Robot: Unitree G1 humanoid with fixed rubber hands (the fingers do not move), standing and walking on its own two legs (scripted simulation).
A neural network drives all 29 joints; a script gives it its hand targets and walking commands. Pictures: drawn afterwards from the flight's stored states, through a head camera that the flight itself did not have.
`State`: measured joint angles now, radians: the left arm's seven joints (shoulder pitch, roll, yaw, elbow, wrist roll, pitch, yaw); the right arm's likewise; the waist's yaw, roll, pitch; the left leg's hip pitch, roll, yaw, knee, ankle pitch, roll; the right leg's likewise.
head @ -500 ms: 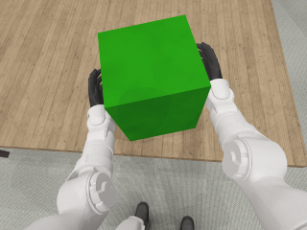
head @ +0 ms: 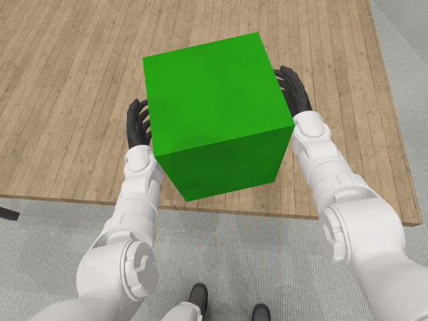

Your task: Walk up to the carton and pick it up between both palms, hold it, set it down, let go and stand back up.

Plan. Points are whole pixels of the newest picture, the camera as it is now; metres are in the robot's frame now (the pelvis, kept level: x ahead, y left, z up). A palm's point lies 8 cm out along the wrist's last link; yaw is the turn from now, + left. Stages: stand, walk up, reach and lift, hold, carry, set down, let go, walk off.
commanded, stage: set down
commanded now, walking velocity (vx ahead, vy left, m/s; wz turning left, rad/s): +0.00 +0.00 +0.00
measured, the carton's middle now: (217, 128) +0.47 +0.08 -0.01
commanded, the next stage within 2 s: none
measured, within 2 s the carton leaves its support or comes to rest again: rests again in 0.02 s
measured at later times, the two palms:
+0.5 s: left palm (133, 163) +0.36 +0.22 +0.02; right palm (302, 133) +0.45 -0.09 +0.03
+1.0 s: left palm (122, 202) +0.29 +0.22 +0.01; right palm (339, 180) +0.38 -0.16 +0.00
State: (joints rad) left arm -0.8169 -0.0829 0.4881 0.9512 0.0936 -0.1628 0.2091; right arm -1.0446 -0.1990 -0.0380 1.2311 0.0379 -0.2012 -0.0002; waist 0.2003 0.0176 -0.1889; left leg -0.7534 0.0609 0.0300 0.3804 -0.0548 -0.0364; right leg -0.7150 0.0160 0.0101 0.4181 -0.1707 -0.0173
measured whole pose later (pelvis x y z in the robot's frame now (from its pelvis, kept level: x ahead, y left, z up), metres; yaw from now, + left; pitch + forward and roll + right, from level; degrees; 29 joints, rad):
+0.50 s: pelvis -0.03 +0.01 +0.00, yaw -1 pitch +25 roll -1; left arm -0.77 -0.03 0.30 0.98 0.02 -0.15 0.24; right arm -0.96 -0.25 0.05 1.23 0.19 -0.16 0.04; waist 0.20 -0.01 -0.20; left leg -0.75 0.08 0.03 0.38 -0.06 -0.05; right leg -0.72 0.03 0.01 0.42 -0.13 -0.02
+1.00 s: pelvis -0.05 +0.00 +0.00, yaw -2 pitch +23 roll -1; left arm -0.40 -0.03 0.16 0.55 -0.01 -0.08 0.24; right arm -0.61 -0.37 0.08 0.95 0.25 -0.26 0.12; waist 0.20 0.00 -0.20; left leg -0.75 0.10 0.03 0.38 -0.03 -0.05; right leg -0.72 0.05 0.01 0.42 -0.10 -0.03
